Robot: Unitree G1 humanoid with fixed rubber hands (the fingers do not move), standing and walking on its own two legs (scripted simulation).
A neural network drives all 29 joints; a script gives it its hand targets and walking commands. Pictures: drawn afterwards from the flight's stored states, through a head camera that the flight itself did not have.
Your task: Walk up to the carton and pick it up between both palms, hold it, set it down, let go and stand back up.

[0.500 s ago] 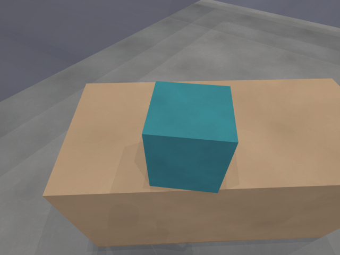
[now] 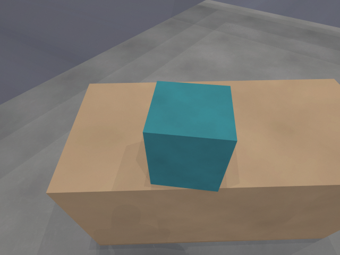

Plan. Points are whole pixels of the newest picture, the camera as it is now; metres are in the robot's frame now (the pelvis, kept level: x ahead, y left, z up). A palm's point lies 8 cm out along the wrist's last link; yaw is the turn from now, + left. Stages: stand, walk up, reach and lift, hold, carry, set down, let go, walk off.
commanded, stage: stand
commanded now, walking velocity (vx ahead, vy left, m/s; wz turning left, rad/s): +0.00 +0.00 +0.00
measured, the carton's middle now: (188, 137) +0.43 -0.04 +0.00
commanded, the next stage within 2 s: none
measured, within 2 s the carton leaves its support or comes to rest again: neither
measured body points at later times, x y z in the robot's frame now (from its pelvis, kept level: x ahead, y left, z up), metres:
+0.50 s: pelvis -0.01 -0.01 +0.00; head -0.01 -0.01 +0.45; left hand -0.05 +0.20 -0.16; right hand -0.02 -0.22 -0.16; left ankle +0.01 +0.12 -0.74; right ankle +0.01 -0.13 -0.74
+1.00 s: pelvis +0.00 -0.02 +0.00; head +0.00 -0.01 +0.45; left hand -0.04 +0.18 -0.17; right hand -0.02 -0.23 -0.16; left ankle +0.01 +0.12 -0.74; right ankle +0.01 -0.13 -0.74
